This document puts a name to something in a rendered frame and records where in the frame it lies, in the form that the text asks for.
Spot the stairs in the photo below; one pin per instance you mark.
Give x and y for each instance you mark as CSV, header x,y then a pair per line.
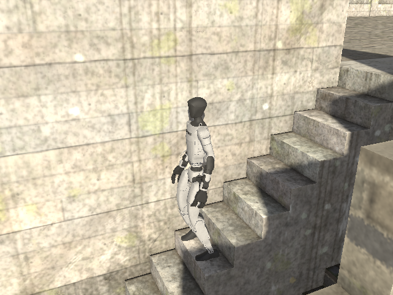
x,y
281,226

